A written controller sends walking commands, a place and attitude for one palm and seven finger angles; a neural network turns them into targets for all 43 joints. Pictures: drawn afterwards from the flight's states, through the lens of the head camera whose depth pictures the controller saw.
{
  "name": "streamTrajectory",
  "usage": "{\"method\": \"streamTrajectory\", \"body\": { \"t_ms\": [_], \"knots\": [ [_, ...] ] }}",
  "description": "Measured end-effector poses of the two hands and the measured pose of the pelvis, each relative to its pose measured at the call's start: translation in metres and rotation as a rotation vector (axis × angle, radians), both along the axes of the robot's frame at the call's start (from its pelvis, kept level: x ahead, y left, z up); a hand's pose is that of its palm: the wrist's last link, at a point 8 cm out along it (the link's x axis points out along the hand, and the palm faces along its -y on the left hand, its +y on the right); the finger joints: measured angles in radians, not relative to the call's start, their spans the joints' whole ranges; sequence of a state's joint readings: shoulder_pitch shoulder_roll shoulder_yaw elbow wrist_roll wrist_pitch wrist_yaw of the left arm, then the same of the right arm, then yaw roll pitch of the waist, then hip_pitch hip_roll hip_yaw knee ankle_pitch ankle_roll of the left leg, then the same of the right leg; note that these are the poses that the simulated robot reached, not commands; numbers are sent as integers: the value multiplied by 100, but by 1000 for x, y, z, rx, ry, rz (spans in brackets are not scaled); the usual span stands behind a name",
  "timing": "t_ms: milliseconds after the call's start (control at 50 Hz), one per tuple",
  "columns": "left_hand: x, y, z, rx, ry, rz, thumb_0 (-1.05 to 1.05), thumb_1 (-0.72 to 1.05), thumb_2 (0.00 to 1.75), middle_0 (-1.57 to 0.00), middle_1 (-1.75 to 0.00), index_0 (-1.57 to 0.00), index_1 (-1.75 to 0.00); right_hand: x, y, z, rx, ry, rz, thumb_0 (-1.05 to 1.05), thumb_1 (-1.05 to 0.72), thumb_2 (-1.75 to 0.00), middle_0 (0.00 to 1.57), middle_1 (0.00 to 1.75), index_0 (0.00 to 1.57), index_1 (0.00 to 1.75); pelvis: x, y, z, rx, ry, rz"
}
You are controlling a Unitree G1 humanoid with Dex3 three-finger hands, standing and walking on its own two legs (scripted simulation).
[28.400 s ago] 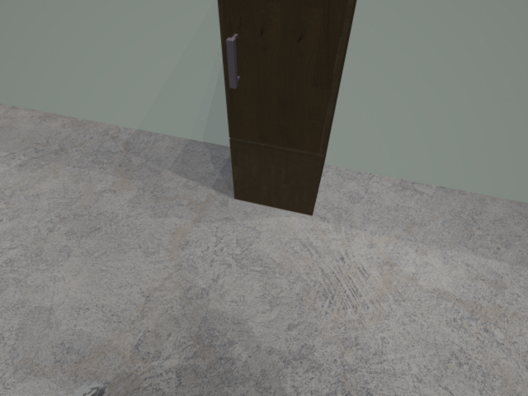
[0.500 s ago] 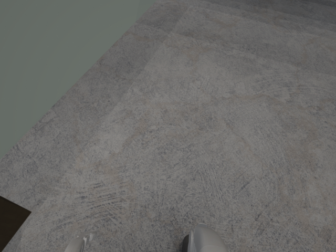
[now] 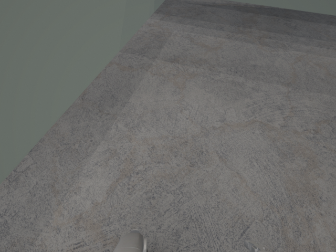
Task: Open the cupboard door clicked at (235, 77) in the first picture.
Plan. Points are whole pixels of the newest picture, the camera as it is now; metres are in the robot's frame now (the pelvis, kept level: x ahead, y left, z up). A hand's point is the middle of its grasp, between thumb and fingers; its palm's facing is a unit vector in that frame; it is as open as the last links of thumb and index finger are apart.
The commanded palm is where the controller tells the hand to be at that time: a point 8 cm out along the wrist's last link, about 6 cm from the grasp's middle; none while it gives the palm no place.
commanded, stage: walk to a spot facing it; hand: left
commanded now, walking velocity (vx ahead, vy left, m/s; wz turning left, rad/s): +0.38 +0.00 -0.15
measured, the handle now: out of the picture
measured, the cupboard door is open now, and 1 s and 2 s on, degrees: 44 44 44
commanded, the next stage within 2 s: turn to face it in 0.50 s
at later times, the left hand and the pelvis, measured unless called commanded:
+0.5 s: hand (127, 170) +0.38 +0.18 -0.16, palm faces -0.19 -0.96 -0.22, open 7.4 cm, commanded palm none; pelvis +0.24 +0.00 +0.00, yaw -10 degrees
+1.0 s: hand (146, 148) +0.50 +0.14 -0.21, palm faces -0.01 -0.99 -0.17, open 7.3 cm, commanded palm none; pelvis +0.43 -0.04 -0.03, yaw -2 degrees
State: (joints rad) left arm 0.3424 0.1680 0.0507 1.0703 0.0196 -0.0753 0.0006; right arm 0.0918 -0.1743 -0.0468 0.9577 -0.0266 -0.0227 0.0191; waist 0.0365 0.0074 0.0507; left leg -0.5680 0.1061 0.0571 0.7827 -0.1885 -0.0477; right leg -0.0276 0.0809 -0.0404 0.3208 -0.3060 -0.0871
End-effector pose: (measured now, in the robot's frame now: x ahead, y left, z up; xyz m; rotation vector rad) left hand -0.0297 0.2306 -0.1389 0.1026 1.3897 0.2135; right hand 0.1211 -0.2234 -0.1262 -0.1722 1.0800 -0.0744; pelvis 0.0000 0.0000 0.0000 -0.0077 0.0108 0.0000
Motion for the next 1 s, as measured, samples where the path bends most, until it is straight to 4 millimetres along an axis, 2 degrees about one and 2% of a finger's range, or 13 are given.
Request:
{"method": "streamTrajectory", "body": {
  "t_ms": [80, 120, 180, 240, 320, 400, 500, 580, 640, 740, 820, 920, 1000],
  "knots": [
    [4, 1, -11, -39, 109, 33, 1, 92, 90, -20, -30, -20, -29, 67, 18, 1, -10, -46, 31, 0, -91, -90, 20, 30, 20, 30, 46, 14, -8, 3, -4, -14],
    [13, 4, -20, -60, 163, 32, 1, 91, 90, -20, -30, -20, -29, 93, 25, -4, -25, -81, 29, 0, -90, -90, 20, 30, 20, 30, 70, 23, -17, -4, -5, -32],
    [47, 12, -24, -74, 190, -2, 1, 91, 90, -20, -30, -20, -29, 102, 29, -5, -37, -74, -6, 0, -90, -90, 20, 30, 20, 30, 96, 30, -18, 8, -11, -62],
    [105, 20, -19, -70, 133, -44, 1, 91, 90, -20, -30, -19, -29, 85, 30, -5, -40, 19, -60, 0, -90, -90, 20, 30, 20, 30, 121, 33, -9, 10, -6, -77],
    [199, 24, -8, -56, 8, -111, 1, 91, 90, -20, -30, -19, -29, 53, 15, -1, -68, 163, -169, -1, -94, -90, 20, 30, 20, 30, 157, 32, 2, 8, 6, -107],
    [294, 21, 0, -24, -90, -201, 1, 93, 90, -19, -30, -19, -29, 20, 6, 0, -62, 313, -248, -1, -94, -90, 20, 30, 20, 30, 193, 23, 5, 11, 9, -140],
    [410, -4, 6, 13, -183, -330, 1, 93, 90, -19, -30, -19, -29, -7, 5, -6, -9, 481, -343, 0, -92, -90, 20, 30, 20, 30, 242, -1, -2, 22, 9, -180],
    [489, -38, 1, 39, -292, -393, 1, 92, 90, -19, -30, -19, -29, -6, 1, -19, 55, 596, -391, 0, -91, -90, 20, 30, 20, 30, 284, -31, -20, 29, 3, -194],
    [511, -58, 3, 33, -313, -389, 1, 92, 90, -19, -30, -19, -29, 28, -12, -23, 67, 586, -409, 0, -91, -90, 20, 30, 20, 30, 306, -44, -17, 19, -12, -203],
    [510, -83, 3, -8, -229, -359, 0, 92, 90, -19, -30, -19, -29, 132, -38, -19, 48, 398, -390, 1, -91, -90, 20, 30, 20, 30, 342, -56, -2, 10, -9, -185],
    [519, -76, 1, -1, -223, -278, -1, 97, 90, -20, -30, -20, -30, 209, -51, -16, 24, 297, -314, 1, -92, -90, 20, 30, 20, 30, 370, -60, 0, -6, -9, -135],
    [522, -62, -17, -19, -183, -184, -1, 96, 90, -20, -30, -20, -30, 284, -68, -14, -43, 251, -210, 2, -95, -90, 20, 30, 20, 30, 405, -54, -9, -20, -19, -68],
    [521, -45, -39, -25, -120, -128, 0, 94, 90, -20, -30, -20, -29, 339, -75, -20, -101, 178, -142, 1, -93, -90, 20, 30, 20, 30, 428, -43, -27, -21, -11, -33]
  ]
}}
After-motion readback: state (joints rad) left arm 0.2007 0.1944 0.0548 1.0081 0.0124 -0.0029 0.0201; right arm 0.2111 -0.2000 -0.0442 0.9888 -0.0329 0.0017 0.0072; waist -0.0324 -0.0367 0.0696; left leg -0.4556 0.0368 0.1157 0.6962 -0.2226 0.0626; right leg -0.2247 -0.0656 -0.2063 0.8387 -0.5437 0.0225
